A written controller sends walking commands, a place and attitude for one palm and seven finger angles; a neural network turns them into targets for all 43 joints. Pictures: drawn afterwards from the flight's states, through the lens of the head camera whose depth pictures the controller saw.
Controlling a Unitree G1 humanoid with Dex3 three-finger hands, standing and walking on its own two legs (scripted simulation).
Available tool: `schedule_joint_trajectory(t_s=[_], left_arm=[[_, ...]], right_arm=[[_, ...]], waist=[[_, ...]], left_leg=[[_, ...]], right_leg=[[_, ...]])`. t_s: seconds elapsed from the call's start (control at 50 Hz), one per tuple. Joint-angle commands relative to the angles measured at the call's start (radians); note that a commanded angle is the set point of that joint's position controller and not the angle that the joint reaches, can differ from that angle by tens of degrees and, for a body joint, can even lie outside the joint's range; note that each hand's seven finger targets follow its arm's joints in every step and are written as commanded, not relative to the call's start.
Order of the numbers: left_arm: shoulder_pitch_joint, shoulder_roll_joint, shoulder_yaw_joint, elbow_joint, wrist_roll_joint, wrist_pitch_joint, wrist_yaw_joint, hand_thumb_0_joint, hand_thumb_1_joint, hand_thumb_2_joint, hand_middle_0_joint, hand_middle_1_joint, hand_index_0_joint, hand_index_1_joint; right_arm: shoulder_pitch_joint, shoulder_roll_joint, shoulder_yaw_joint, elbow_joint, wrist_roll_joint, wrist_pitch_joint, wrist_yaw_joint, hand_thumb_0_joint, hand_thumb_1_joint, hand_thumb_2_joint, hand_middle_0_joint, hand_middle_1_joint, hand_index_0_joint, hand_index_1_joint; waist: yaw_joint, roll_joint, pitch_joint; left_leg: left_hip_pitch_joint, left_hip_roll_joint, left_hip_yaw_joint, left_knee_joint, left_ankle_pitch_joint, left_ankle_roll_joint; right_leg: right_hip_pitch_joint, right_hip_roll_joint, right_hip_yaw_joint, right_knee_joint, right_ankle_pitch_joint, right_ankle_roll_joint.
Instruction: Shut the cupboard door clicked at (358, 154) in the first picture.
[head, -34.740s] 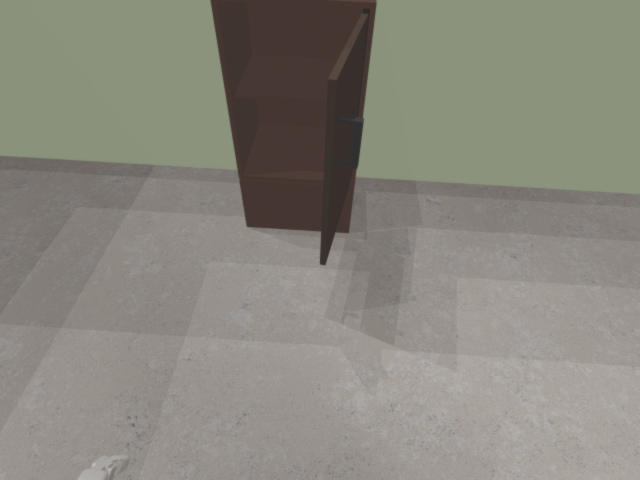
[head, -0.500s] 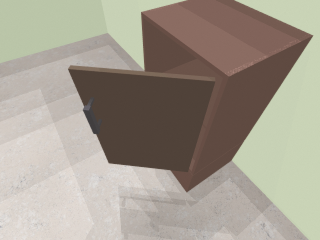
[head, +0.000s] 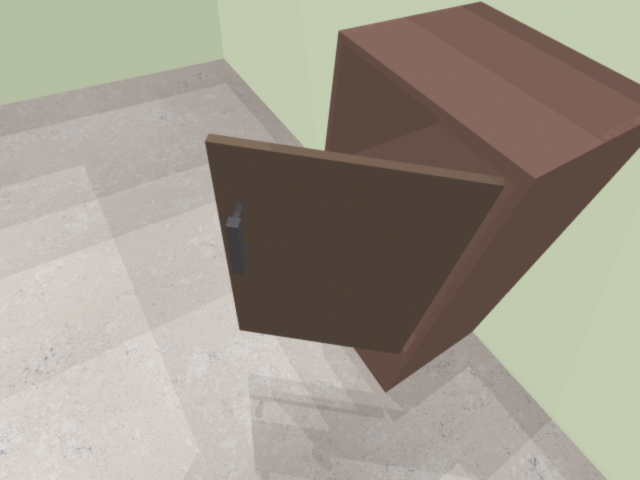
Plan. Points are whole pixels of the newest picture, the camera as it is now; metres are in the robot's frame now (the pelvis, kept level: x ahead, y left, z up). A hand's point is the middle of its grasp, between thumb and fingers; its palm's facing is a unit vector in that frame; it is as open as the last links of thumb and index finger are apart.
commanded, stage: come to a stop and stand still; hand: left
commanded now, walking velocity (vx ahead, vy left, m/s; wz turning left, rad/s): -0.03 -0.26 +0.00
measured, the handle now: (240, 238) +0.47 +0.17 -0.04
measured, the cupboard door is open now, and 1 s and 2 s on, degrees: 50 50 50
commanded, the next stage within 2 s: look again from close up in 1.22 s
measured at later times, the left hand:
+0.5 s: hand out of the picture +0.04 +0.17 -0.17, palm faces -0.03 -0.98 -0.21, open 7.2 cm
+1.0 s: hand out of the picture +0.03 +0.18 -0.17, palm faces -0.01 -0.98 -0.19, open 7.3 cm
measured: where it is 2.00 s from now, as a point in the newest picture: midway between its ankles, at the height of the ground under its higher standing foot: outside the picture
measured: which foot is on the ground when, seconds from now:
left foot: down 0.00-1.00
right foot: up 0.00-0.22, down 0.24-1.00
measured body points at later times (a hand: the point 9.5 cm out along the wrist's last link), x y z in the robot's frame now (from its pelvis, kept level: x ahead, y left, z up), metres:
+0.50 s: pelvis -0.01 +0.00 +0.00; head +0.00 +0.00 +0.45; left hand +0.04 +0.22 -0.15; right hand -0.03 -0.22 -0.16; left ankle +0.02 +0.11 -0.73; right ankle -0.04 -0.08 -0.73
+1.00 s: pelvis +0.03 +0.02 +0.01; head +0.05 +0.02 +0.46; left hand +0.03 +0.24 -0.15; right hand +0.05 -0.21 -0.15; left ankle +0.02 +0.11 -0.73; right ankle -0.04 -0.08 -0.73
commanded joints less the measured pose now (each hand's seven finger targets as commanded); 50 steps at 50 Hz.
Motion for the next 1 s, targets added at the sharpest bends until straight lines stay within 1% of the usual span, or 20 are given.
schedule_joint_trajectory(t_s=[0.0, 0.06, 0.12, 0.18, 0.2, 0.22, 0.24, 0.26, 0.28, 0.32, 0.36, 0.38, 0.4, 0.42, 0.44, 0.52, 0.54, 0.58, 0.7, 0.98], left_arm=[[0.056, -0.025, -0.021, -0.031, -0.013, -0.021, -0.022, 0.000, 0.900, 0.900, -0.200, -0.300, -0.200, -0.300], [0.010, -0.014, -0.017, -0.050, -0.011, -0.009, -0.026, 0.000, 0.900, 0.900, -0.200, -0.300, -0.200, -0.300], [0.016, -0.017, -0.010, -0.057, -0.011, -0.007, -0.026, 0.000, 0.900, 0.900, -0.200, -0.300, -0.200, -0.300], [0.061, -0.014, -0.007, -0.043, -0.009, -0.017, -0.023, 0.000, 0.900, 0.900, -0.200, -0.300, -0.200, -0.300], [0.067, -0.001, -0.004, -0.043, -0.006, -0.022, -0.019, 0.000, 0.900, 0.900, -0.200, -0.300, -0.200, -0.300], [0.072, 0.021, -0.004, -0.039, -0.003, -0.026, -0.015, 0.000, 0.900, 0.900, -0.200, -0.300, -0.200, -0.300], [0.057, 0.041, -0.011, -0.035, -0.007, -0.032, -0.012, 0.000, 0.900, 0.900, -0.200, -0.300, -0.200, -0.300], [0.045, 0.040, -0.016, -0.036, -0.010, -0.037, -0.012, 0.000, 0.900, 0.900, -0.200, -0.300, -0.200, -0.300], [0.022, 0.027, -0.018, -0.037, -0.012, -0.045, -0.009, 0.000, 0.900, 0.900, -0.200, -0.300, -0.200, -0.300], [-0.001, 0.003, -0.027, -0.035, -0.016, -0.047, -0.009, 0.000, 0.900, 0.900, -0.200, -0.300, -0.200, -0.300], [0.020, -0.015, -0.033, -0.021, -0.021, -0.050, -0.010, 0.000, 0.900, 0.900, -0.200, -0.300, -0.200, -0.300], [0.100, 0.017, -0.034, 0.001, 0.001, -0.063, 0.030, 0.000, 0.900, 0.900, -0.200, -0.300, -0.200, -0.300], [0.039, 0.063, -0.039, -0.047, -0.009, -0.067, 0.020, 0.000, 0.900, 0.900, -0.200, -0.300, -0.200, -0.300], [0.002, 0.058, -0.036, -0.069, -0.007, -0.063, 0.013, 0.000, 0.900, 0.900, -0.200, -0.300, -0.200, -0.300], [-0.011, 0.054, -0.037, -0.069, -0.008, -0.074, 0.016, 0.000, 0.900, 0.900, -0.200, -0.300, -0.200, -0.300], [0.026, 0.016, -0.046, -0.047, -0.016, -0.084, 0.010, 0.000, 0.900, 0.900, -0.200, -0.300, -0.200, -0.300], [0.042, 0.003, -0.048, -0.034, -0.015, -0.083, 0.009, 0.000, 0.900, 0.900, -0.200, -0.300, -0.200, -0.300], [0.081, -0.009, -0.053, -0.014, -0.020, -0.078, 0.006, 0.000, 0.900, 0.900, -0.200, -0.300, -0.200, -0.300], [0.111, -0.019, -0.062, 0.023, -0.021, -0.077, 0.006, 0.000, 0.900, 0.900, -0.200, -0.300, -0.200, -0.300], [0.122, -0.003, -0.062, 0.069, -0.017, -0.068, 0.009, 0.000, 0.900, 0.900, -0.200, -0.300, -0.200, -0.300]], right_arm=[[0.066, -0.154, -0.029, -0.005, 0.000, -0.020, -0.026, 0.000, -0.900, -0.900, 0.200, 0.300, 0.200, 0.300], [0.108, -0.174, -0.043, 0.020, -0.002, -0.008, -0.036, 0.000, -0.900, -0.900, 0.200, 0.300, 0.200, 0.300], [0.113, -0.193, -0.050, 0.032, -0.002, 0.000, -0.038, 0.000, -0.900, -0.900, 0.200, 0.300, 0.200, 0.300], [0.098, -0.174, -0.047, 0.042, 0.009, 0.001, -0.035, 0.000, -0.900, -0.900, 0.200, 0.300, 0.200, 0.300], [0.098, -0.148, -0.043, 0.044, 0.014, 0.000, -0.033, 0.000, -0.900, -0.900, 0.200, 0.300, 0.200, 0.300], [0.091, -0.112, -0.033, 0.042, 0.020, -0.001, -0.029, 0.000, -0.900, -0.900, 0.200, 0.300, 0.200, 0.300], [0.084, -0.058, -0.018, 0.041, 0.022, 0.004, -0.025, 0.000, -0.900, -0.900, 0.200, 0.300, 0.200, 0.300], [0.080, -0.045, -0.013, 0.048, 0.017, 0.008, -0.023, 0.000, -0.900, -0.900, 0.200, 0.300, 0.200, 0.300], [0.085, -0.040, -0.011, 0.066, 0.012, 0.013, -0.022, 0.000, -0.900, -0.900, 0.200, 0.300, 0.200, 0.300], [0.125, -0.034, -0.007, 0.098, 0.010, 0.013, -0.019, 0.000, -0.900, -0.900, 0.200, 0.300, 0.200, 0.300], [0.144, -0.033, -0.002, 0.123, 0.011, 0.004, -0.020, 0.000, -0.900, -0.900, 0.200, 0.300, 0.200, 0.300], [0.084, -0.126, -0.021, 0.065, 0.017, -0.002, -0.017, 0.000, -0.900, -0.900, 0.200, 0.300, 0.200, 0.300], [0.119, -0.060, -0.013, 0.042, 0.016, 0.010, -0.004, 0.000, -0.900, -0.900, 0.200, 0.300, 0.200, 0.300], [0.126, -0.061, -0.018, 0.053, 0.008, 0.014, 0.001, 0.000, -0.900, -0.900, 0.200, 0.300, 0.200, 0.300], [0.160, -0.036, -0.008, 0.053, 0.005, 0.013, 0.005, 0.000, -0.900, -0.900, 0.200, 0.300, 0.200, 0.300], [0.189, -0.057, 0.002, 0.048, 0.012, -0.013, -0.003, 0.000, -0.900, -0.900, 0.200, 0.300, 0.200, 0.300], [0.184, -0.054, 0.006, 0.056, 0.012, -0.022, -0.005, 0.000, -0.900, -0.900, 0.200, 0.300, 0.200, 0.300], [0.166, -0.075, 0.010, 0.056, 0.015, -0.027, -0.012, 0.000, -0.900, -0.900, 0.200, 0.300, 0.200, 0.300], [0.152, -0.087, 0.012, 0.083, 0.021, -0.033, -0.020, 0.000, -0.900, -0.900, 0.200, 0.300, 0.200, 0.300], [0.100, -0.098, 0.011, 0.131, 0.022, -0.034, -0.029, 0.000, -0.900, -0.900, 0.200, 0.300, 0.200, 0.300]], waist=[[-0.017, 0.215, -0.088], [-0.039, 0.170, -0.072], [-0.032, 0.165, -0.078], [-0.006, 0.130, -0.095], [-0.003, 0.086, -0.087], [-0.003, 0.002, -0.070], [-0.012, -0.066, -0.031], [-0.022, -0.062, -0.034], [-0.027, -0.090, -0.023], [-0.041, -0.023, 0.007], [-0.035, 0.074, 0.020], [-0.007, 0.094, 0.072], [-0.051, 0.070, 0.027], [-0.059, 0.124, 0.081], [-0.077, 0.136, 0.046], [-0.057, 0.099, 0.001], [-0.044, 0.157, 0.010], [-0.021, 0.159, 0.006], [-0.019, 0.044, -0.025], [-0.013, 0.088, -0.010]], left_leg=[[0.123, 0.264, -0.213, -0.241, 0.541, 0.143], [0.140, 0.313, -0.262, -0.249, 0.513, 0.164], [0.127, 0.317, -0.277, -0.240, 0.465, 0.160], [0.056, 0.254, -0.222, -0.178, 0.363, 0.101], [0.001, 0.208, -0.193, -0.154, 0.251, 0.063], [-0.065, 0.137, -0.117, -0.108, 0.096, 0.020], [-0.080, 0.066, -0.047, -0.088, -0.036, -0.015], [-0.012, 0.046, -0.027, -0.064, -0.059, -0.027], [0.025, 0.052, -0.029, -0.041, -0.047, -0.029], [0.086, 0.063, -0.040, -0.075, 0.029, -0.028], [0.109, 0.087, -0.065, -0.139, 0.104, -0.020], [0.023, 0.109, -0.056, 0.038, 0.080, -0.034], [-0.001, 0.075, -0.045, 0.095, -0.097, -0.032], [0.005, 0.056, -0.033, 0.133, -0.101, -0.027], [0.028, 0.067, -0.029, 0.100, -0.063, -0.026], [0.052, 0.087, -0.082, -0.041, 0.073, -0.004], [0.039, 0.100, -0.104, -0.083, 0.120, 0.005], [0.012, 0.119, -0.140, -0.116, 0.171, 0.026], [0.087, 0.109, -0.118, -0.137, 0.212, 0.026], [0.162, 0.107, -0.101, -0.159, 0.332, 0.027]], right_leg=[[0.029, 0.017, -0.013, -0.133, 0.056, -0.002], [0.040, 0.030, -0.007, -0.210, 0.030, -0.010], [0.094, 0.040, -0.004, -0.314, 0.059, -0.022], [0.253, 0.043, -0.011, -0.553, 0.260, -0.028], [0.303, 0.013, 0.036, -0.613, 0.308, -0.040], [0.321, -0.070, 0.121, -0.651, 0.335, -0.071], [0.271, -0.149, 0.173, -0.686, 0.359, -0.118], [0.184, -0.175, 0.186, -0.706, 0.319, -0.151], [0.137, -0.149, 0.178, -0.725, 0.294, -0.155], [0.082, -0.110, 0.127, -0.716, 0.228, -0.139], [0.088, -0.062, 0.091, -0.683, 0.247, -0.106], [0.091, -0.081, 0.150, -0.678, 0.526, -0.047], [0.055, -0.138, 0.177, -0.753, 0.134, -0.099], [-0.033, -0.130, 0.189, -0.775, -0.032, -0.139], [-0.013, -0.132, 0.170, -0.765, 0.012, -0.159], [0.081, -0.051, 0.093, -0.638, 0.226, -0.128], [0.109, -0.031, 0.072, -0.603, 0.285, -0.115], [0.173, -0.001, 0.051, -0.564, 0.331, -0.092], [0.200, -0.019, 0.057, -0.573, 0.398, -0.073], [0.219, -0.036, 0.055, -0.588, 0.484, -0.059]])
